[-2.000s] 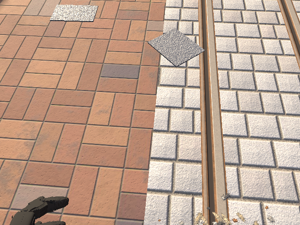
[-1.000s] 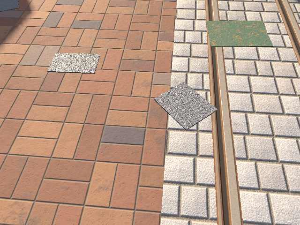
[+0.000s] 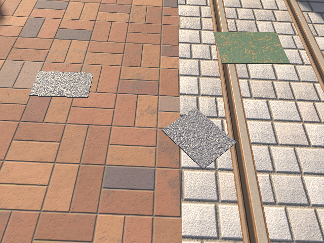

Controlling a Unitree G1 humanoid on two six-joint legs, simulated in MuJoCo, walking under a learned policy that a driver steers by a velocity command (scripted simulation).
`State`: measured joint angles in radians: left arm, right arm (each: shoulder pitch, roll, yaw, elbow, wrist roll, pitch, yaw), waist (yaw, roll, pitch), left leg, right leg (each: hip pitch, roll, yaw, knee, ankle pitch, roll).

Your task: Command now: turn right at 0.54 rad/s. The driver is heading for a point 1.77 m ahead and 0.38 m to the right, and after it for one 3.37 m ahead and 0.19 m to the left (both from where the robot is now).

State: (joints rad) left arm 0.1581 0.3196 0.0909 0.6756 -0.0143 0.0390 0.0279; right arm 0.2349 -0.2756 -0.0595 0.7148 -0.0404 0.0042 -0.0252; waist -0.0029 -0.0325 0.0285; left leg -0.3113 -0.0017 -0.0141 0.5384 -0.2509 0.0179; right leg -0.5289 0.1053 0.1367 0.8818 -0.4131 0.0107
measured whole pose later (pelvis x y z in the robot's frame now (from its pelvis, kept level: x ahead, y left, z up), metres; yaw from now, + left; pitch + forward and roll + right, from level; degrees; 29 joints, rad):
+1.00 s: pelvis +0.02 -0.02 +0.00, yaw -30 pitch +1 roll +0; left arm 0.16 0.31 0.07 0.69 -0.01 0.05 0.03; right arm 0.17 -0.24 -0.04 0.69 -0.01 -0.01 -0.01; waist -0.01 -0.04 0.04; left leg -0.25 0.00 -0.02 0.47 -0.23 0.01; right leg -0.37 0.04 0.12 0.88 -0.50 0.09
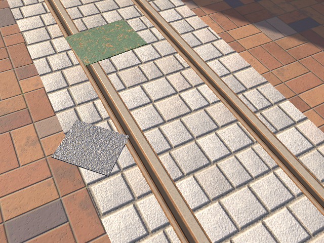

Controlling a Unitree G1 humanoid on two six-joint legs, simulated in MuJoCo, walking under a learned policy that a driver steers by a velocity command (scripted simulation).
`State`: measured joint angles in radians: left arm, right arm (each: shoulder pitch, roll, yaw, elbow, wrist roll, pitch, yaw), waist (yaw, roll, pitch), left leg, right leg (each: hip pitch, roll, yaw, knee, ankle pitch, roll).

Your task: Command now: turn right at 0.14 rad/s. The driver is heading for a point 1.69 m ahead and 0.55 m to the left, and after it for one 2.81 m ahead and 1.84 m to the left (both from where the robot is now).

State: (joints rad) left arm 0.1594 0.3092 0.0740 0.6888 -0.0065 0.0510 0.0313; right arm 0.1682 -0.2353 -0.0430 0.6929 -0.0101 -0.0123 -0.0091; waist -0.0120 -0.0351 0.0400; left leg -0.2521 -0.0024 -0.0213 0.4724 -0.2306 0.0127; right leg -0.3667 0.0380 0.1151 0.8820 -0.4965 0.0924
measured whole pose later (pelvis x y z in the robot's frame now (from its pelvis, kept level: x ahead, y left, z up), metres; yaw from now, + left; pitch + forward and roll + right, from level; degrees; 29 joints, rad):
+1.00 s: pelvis +0.00 -0.04 +0.00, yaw +0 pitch -2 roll +0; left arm 0.23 0.22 0.02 1.02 0.00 0.00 0.03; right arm 0.25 -0.23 -0.03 1.00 0.00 0.01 -0.05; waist -0.01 0.01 0.04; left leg -0.20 0.04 -0.04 0.48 -0.25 -0.06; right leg -0.15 0.03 0.06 0.48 -0.30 -0.01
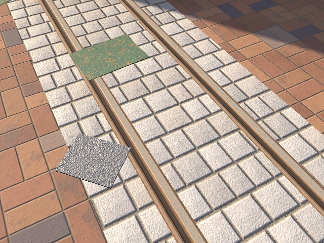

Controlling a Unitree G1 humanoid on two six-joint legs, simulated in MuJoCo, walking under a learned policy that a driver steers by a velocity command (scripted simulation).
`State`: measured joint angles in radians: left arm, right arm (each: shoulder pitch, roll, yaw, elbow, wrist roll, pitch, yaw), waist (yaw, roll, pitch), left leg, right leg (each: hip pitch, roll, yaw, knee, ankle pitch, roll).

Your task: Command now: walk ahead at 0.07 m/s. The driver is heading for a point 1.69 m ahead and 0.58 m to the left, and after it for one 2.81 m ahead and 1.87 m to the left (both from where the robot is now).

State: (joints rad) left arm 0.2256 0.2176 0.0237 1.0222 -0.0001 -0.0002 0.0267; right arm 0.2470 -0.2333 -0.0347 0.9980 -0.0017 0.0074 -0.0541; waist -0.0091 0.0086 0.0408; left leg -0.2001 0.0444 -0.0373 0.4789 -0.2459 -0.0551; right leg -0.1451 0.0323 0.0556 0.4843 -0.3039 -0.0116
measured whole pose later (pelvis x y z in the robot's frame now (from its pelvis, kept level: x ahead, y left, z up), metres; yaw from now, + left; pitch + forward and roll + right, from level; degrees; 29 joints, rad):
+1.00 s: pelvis +0.42 -0.01 +0.01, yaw +2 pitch +0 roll -2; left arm 0.32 0.24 0.04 1.01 0.01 -0.11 -0.01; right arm 0.15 -0.28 -0.06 0.88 0.02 -0.08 -0.01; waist 0.05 0.04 0.01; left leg -0.70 0.14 -0.06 0.91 -0.06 0.02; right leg -0.05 0.09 -0.09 0.21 -0.16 -0.08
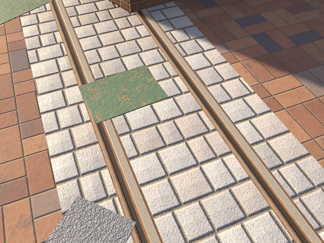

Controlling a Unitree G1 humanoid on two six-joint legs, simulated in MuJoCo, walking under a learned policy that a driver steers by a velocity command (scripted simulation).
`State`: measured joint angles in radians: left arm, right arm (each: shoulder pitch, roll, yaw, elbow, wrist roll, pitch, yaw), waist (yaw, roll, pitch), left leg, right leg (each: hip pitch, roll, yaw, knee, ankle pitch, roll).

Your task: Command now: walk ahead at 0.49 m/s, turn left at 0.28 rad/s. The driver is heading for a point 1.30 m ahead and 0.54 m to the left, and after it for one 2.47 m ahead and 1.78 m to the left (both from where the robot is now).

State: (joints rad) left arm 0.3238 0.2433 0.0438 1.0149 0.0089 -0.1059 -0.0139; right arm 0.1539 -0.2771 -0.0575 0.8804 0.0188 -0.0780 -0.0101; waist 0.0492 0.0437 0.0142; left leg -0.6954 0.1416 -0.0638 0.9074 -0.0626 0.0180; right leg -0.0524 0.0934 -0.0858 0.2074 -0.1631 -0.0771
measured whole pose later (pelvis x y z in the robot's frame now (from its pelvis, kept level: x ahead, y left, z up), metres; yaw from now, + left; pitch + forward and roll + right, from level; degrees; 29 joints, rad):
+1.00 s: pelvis +0.57 +0.11 +0.00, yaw +33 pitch +2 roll -2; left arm 0.29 0.27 0.07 0.84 0.00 -0.10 -0.01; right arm 0.22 -0.31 -0.08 0.66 0.03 -0.02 0.00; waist 0.05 0.06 0.02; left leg -0.67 0.09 -0.07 1.05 -0.23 0.00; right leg -0.13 0.03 -0.11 0.30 -0.20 -0.03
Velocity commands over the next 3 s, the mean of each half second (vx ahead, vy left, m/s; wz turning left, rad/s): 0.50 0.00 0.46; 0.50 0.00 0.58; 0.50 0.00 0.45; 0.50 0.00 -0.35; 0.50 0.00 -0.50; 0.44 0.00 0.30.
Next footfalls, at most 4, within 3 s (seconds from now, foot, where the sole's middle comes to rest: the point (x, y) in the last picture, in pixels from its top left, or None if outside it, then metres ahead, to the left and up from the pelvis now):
0.24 left None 0.32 0.15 -0.78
0.74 right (170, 212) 0.64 0.03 -0.78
1.26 left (88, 190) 0.73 0.41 -0.78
1.82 right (93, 126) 1.11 0.46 -0.78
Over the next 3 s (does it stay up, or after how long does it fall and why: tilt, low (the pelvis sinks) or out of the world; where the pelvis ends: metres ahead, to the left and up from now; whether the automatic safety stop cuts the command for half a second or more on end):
stays up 1.46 0.69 0.00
